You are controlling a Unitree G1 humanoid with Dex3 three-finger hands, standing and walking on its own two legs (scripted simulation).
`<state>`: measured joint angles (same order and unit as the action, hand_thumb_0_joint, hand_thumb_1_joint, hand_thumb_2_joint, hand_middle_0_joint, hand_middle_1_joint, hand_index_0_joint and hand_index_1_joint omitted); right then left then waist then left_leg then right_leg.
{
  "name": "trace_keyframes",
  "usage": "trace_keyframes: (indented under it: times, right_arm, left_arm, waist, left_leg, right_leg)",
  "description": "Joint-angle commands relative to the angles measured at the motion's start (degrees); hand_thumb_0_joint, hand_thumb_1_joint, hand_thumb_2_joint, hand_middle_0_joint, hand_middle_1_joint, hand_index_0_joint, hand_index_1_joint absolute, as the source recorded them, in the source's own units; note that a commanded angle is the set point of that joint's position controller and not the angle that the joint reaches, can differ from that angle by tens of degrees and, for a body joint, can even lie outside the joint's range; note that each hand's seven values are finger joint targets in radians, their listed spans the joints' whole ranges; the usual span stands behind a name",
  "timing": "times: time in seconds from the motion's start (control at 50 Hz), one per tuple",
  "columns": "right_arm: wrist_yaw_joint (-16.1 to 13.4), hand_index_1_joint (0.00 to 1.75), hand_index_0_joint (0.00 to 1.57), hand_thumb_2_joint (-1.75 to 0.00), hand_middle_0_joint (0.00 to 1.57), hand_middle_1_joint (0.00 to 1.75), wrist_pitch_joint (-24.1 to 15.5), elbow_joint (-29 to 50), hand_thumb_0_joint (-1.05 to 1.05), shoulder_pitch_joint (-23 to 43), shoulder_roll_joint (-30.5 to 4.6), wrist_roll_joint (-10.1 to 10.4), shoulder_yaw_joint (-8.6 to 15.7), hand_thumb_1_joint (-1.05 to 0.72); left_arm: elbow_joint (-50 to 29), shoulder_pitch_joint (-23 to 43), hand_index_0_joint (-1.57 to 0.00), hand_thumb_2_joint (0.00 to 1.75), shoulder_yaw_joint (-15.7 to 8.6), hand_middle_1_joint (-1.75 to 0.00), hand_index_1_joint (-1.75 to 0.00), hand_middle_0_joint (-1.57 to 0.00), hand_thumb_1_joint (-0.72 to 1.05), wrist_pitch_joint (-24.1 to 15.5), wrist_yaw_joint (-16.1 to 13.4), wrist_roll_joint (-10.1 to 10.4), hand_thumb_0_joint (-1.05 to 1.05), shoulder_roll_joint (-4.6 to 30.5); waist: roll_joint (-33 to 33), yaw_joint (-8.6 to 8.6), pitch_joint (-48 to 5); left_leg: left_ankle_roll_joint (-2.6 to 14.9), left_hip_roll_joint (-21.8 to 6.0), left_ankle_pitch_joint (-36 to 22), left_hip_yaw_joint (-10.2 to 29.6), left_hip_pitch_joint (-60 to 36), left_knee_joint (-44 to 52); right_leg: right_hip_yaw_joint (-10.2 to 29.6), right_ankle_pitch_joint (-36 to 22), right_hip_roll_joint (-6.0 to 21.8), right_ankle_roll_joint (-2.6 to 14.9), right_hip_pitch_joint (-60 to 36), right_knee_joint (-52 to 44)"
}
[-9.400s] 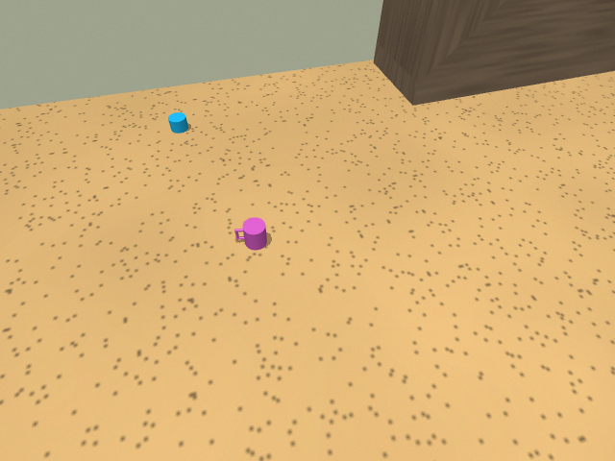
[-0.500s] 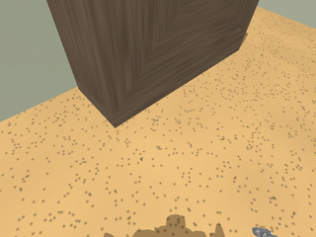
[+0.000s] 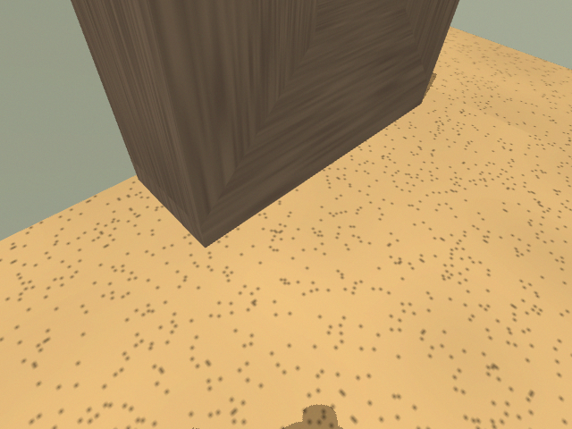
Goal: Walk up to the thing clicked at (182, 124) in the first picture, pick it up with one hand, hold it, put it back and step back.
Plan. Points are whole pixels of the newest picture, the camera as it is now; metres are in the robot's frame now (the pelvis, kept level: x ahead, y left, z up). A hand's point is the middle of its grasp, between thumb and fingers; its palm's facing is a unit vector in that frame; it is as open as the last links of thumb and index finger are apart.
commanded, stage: stand
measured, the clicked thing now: out of the picture +0.08 +1.42 -0.75
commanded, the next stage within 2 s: walk up in 0.84 s
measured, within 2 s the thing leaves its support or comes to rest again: neither
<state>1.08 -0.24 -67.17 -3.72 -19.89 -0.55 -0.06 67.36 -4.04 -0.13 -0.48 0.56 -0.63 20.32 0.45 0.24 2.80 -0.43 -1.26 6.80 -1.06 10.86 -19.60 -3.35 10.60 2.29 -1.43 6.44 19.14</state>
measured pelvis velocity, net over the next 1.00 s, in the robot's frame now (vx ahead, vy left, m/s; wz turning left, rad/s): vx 0.01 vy -0.03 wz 0.19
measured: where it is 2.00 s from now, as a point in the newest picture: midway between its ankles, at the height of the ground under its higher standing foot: outside the picture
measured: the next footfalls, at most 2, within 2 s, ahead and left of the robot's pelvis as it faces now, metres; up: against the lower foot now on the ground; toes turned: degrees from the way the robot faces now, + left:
left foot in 1.58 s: -0.02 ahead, +0.03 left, +0.00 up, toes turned +44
right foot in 1.88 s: +0.16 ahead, -0.06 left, +0.00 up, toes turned +72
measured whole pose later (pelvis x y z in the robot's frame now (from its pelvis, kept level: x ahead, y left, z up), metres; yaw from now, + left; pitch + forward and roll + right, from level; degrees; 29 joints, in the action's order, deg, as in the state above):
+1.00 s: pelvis +0.01 -0.03 -0.01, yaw +11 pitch +0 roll +1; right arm -0.4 1.1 -57.4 -10.8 -19.8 -1.4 3.1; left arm 54.0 0.8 -4.2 3.3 1.4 -0.5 22.9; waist 2.4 1.9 7.6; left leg -1.3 3.1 5.2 9.2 15.6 -20.4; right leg 1.0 26.3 -0.2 0.3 17.3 45.7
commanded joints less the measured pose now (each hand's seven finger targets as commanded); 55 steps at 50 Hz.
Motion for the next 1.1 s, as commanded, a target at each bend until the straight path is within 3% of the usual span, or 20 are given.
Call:
trace_keyframes:
  times: [0.0, 0.24, 0.46, 0.54, 0.7, 0.8, 0.82, 0.84, 0.86, 0.88, 0.9, 0.94, 0.96, 1.0, 1.02, 1.04, 1.06, 1.08]
  right_arm:
    - [-0.8, 0.3, 0.2, -0.9, 0.2, 0.3, -1.4, 3.9, 0.0, 4.3, -12.6, -0.1, 2.5, -0.9]
    - [-1.1, 0.3, 0.2, -0.9, 0.2, 0.3, -1.6, 4.3, 0.0, 2.5, -12.5, -0.1, 2.7, -0.9]
    - [-1.2, 0.3, 0.2, -0.9, 0.2, 0.3, -1.5, 4.5, 0.0, 2.2, -12.0, 0.0, 2.3, -0.9]
    - [-1.3, 0.3, 0.2, -0.9, 0.2, 0.3, -1.6, 4.9, 0.0, 2.5, -12.7, 0.2, 2.4, -0.9]
    - [-1.4, 0.3, 0.2, -0.9, 0.2, 0.3, -1.5, 5.0, 0.0, 2.7, -12.3, 0.0, 2.3, -0.9]
    - [-1.3, 0.3, 0.2, -0.9, 0.2, 0.3, -1.5, 4.9, 0.0, 2.6, -12.2, 0.1, 2.2, -0.9]
    - [-1.3, 0.3, 0.2, -0.9, 0.2, 0.3, -0.4, 8.0, 0.0, -2.9, -16.8, 0.3, 4.5, -0.9]
    - [-1.7, 0.3, 0.2, -0.9, 0.2, 0.3, -0.1, 8.4, 0.0, -5.2, -17.9, 0.3, 5.2, -0.9]
    - [-1.9, 0.3, 0.2, -0.9, 0.2, 0.3, -0.1, 9.6, 0.0, -6.1, -20.0, -0.2, 6.3, -0.9]
    - [-2.2, 0.3, 0.2, -0.9, 0.2, 0.3, -0.2, 11.3, 0.0, -7.2, -20.9, -0.6, 7.6, -0.9]
    - [-2.9, 0.3, 0.2, -0.9, 0.2, 0.3, -0.2, 12.9, 0.0, -6.9, -20.7, -0.8, 8.4, -0.9]
    - [-3.7, 0.3, 0.2, -0.9, 0.2, 0.3, -0.2, 16.0, 0.0, -4.4, -18.3, -1.2, 8.2, -0.9]
    - [-3.8, 0.3, 0.2, -0.9, 0.2, 0.3, -0.2, 17.0, 0.0, -4.6, -17.4, -1.3, 8.2, -0.9]
    - [-3.4, 0.3, 0.2, -0.9, 0.2, 0.3, 0.1, 19.1, 0.0, -4.9, -17.4, -1.8, 8.4, -0.9]
    - [-3.1, 0.3, 0.2, -0.9, 0.2, 0.3, 0.5, 20.5, 0.0, -4.0, -16.9, -1.9, 8.1, -0.9]
    - [-2.7, 0.3, 0.2, -0.9, 0.2, 0.3, 0.9, 21.8, 0.0, -3.0, -16.1, -1.7, 7.9, -0.9]
    - [-2.3, 0.3, 0.2, -0.9, 0.2, 0.3, 1.2, 22.9, 0.0, -3.4, -13.1, -1.4, 6.9, -0.9]
    - [-2.0, 0.3, 0.2, -0.9, 0.2, 0.3, 1.2, 23.6, 0.0, -7.6, -8.4, -0.9, 5.6, -0.9]
  left_arm:
    - [-3.3, 1.8, -0.2, 0.9, -2.3, -0.3, -0.3, -0.2, 0.9, -1.3, -0.6, -0.1, 0.0, 11.8]
    - [-4.3, 1.3, -0.2, 0.9, -2.4, -0.3, -0.3, -0.2, 0.9, -1.6, -0.9, 0.1, 0.0, 11.6]
    - [-4.5, 1.0, -0.2, 0.9, -2.5, -0.3, -0.3, -0.2, 0.9, -1.3, -0.8, 0.1, 0.0, 11.7]
    - [-4.7, 0.8, -0.2, 0.9, -2.5, -0.3, -0.3, -0.2, 0.9, -1.4, -0.9, 0.0, 0.0, 11.4]
    - [-5.0, 1.4, -0.2, 0.9, -2.6, -0.3, -0.3, -0.2, 0.9, -1.1, -0.9, -0.1, 0.0, 11.9]
    - [-5.0, 0.8, -0.2, 0.9, -2.4, -0.3, -0.3, -0.2, 0.9, -1.3, -0.9, 0.0, 0.0, 11.8]
    - [-10.3, 6.5, -0.2, 0.9, -6.4, -0.3, -0.3, -0.2, 0.9, 0.6, -0.1, 0.3, 0.0, 16.1]
    - [-12.1, 6.6, -0.2, 0.9, -6.7, -0.3, -0.3, -0.2, 0.9, 1.8, -0.2, 0.4, 0.0, 14.9]
    - [-13.6, 4.0, -0.2, 0.9, -6.5, -0.3, -0.3, -0.2, 0.9, 2.3, -0.2, 0.4, 0.0, 13.0]
    - [-14.8, 2.8, -0.2, 0.9, -6.4, -0.3, -0.3, -0.2, 0.9, 2.8, 0.0, 0.3, 0.0, 11.3]
    - [-16.3, 2.2, -0.2, 0.9, -6.5, -0.3, -0.3, -0.2, 0.9, 3.2, 0.4, -0.1, 0.0, 11.3]
    - [-18.1, 1.8, -0.2, 0.9, -6.5, -0.3, -0.3, -0.2, 0.9, 3.3, 0.9, 0.0, 0.0, 11.1]
    - [-19.7, 3.1, -0.2, 0.9, -6.4, -0.3, -0.3, -0.2, 0.9, 3.2, 1.2, 0.0, 0.0, 10.5]
    - [-21.8, 2.6, -0.2, 0.9, -6.5, -0.3, -0.3, -0.2, 0.9, 2.9, 1.5, -0.2, 0.0, 10.1]
    - [-22.2, 0.5, -0.2, 0.9, -6.8, -0.3, -0.3, -0.2, 0.9, 2.6, 1.3, -0.3, 0.0, 9.9]
    - [-21.4, -2.9, -0.2, 0.9, -7.2, -0.3, -0.3, -0.2, 0.9, 2.2, 0.9, -0.4, 0.0, 10.0]
    - [-20.9, -5.8, -0.2, 0.9, -8.0, -0.3, -0.3, -0.2, 0.9, 1.9, 0.2, -0.9, 0.0, 12.5]
    - [-22.4, -3.1, -0.2, 0.9, -8.9, -0.3, -0.3, -0.2, 0.9, 1.8, -0.2, -1.8, 0.0, 17.8]
  waist:
    - [-1.5, -0.27, -4.0]
    - [-1.2, 0.1, -5.8]
    - [-0.9, 0.05, -4.6]
    - [-0.9, -0.11, -6.4]
    - [-0.7, 0.08, -5.0]
    - [-0.9, 0.06, -5.0]
    - [0.7, 0.92, 0.4]
    - [-2.9, 1.5, 0.7]
    - [-7.5, 1.17, -2.0]
    - [-10.8, 1.62, -5.5]
    - [-10.4, 0.64, -9.0]
    - [-8.0, -0.78, -11.0]
    - [-8.2, -0.83, -9.9]
    - [-10.6, -0.95, -8.0]
    - [-8.8, -2.15, -8.4]
    - [-6.3, -4.35, -9.0]
    - [0.0, -5.96, -8.7]
    - [16.6, -4.05, -7.2]
  left_leg:
    - [0.76, -6.6, 5.7, 7.2, -0.3, 5.1]
    - [1.19, -6.9, -5.4, 6.2, -3.5, 2.6]
    - [0.93, -6.7, -5.7, 5.8, -3.7, 3.4]
    - [1.38, -7.2, -9.9, 5.5, -5.7, 2.2]
    - [0.98, -7.0, -5.7, 5.8, -4.3, 3.5]
    - [1.03, -6.9, -7.1, 5.6, -5.1, 3.1]
    - [3.29, -4.9, -21.7, 14.2, 6.4, 1.4]
    - [4.98, -7.5, -25.4, 19.0, 4.7, 2.5]
    - [9.26, -11.3, -28.4, 25.0, -2.7, 3.0]
    - [12.92, -14.5, -28.2, 31.5, -8.4, 4.0]
    - [13.7, -14.9, -21.4, 33.1, -9.9, 3.9]
    - [10.98, -10.7, -15.2, 26.0, -9.1, 1.3]
    - [9.2, -9.0, -11.3, 25.4, -6.5, 1.3]
    - [9.3, -8.6, -7.4, 29.5, -0.8, 1.1]
    - [9.15, -7.3, -8.3, 29.3, 1.0, -1.2]
    - [7.12, -5.2, -6.7, 26.0, 6.0, -4.7]
    - [4.13, -0.4, 2.0, 21.4, 13.9, -9.7]
    - [0.63, 8.2, 19.7, 10.5, 24.8, -22.0]
  right_leg:
    - [5.8, 2.8, 5.9, 1.79, 1.6, -4.4]
    - [5.6, -4.1, 6.2, 1.57, -0.1, -4.4]
    - [5.3, -4.6, 6.3, 1.5, -0.7, -4.8]
    - [5.2, -8.2, 6.6, 1.4, -2.0, -4.7]
    - [5.2, -4.6, 6.5, 1.61, -1.5, -5.0]
    - [5.3, -5.9, 6.6, 1.56, -1.6, -5.2]
    - [-1.4, -3.5, 2.0, 1.61, -4.4, 7.4]
    - [-0.7, 3.4, -0.2, 1.62, -0.5, 11.2]
    - [-0.7, 9.3, -1.9, 0.82, 7.6, 16.5]
    - [2.0, 20.0, -3.6, 0.32, 13.6, 24.8]
    - [7.2, 21.1, -2.5, 1.01, 15.0, 31.7]
    - [9.1, 17.8, -0.4, 2.18, 16.0, 33.6]
    - [9.4, 16.5, -0.1, 2.62, 14.5, 29.9]
    - [9.4, 17.4, -1.8, 2.98, 9.4, 21.3]
    - [9.0, 16.5, -3.0, 3.1, 6.0, 15.2]
    - [7.2, 10.7, -3.5, 3.52, -1.1, 6.6]
    - [10.0, 8.4, 0.6, 4.08, -7.2, -0.8]
    - [23.1, 9.5, 15.0, 7.21, -10.4, -5.9]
